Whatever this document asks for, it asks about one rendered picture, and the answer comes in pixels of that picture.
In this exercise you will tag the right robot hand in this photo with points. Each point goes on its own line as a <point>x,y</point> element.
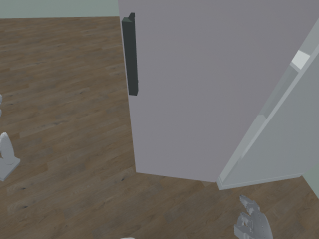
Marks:
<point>257,225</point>

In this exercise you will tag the left robot hand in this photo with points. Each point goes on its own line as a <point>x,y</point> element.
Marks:
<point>9,162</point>

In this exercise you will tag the handle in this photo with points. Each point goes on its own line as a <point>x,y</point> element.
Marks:
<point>130,49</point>

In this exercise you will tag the fridge door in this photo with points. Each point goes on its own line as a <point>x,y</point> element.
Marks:
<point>205,70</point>

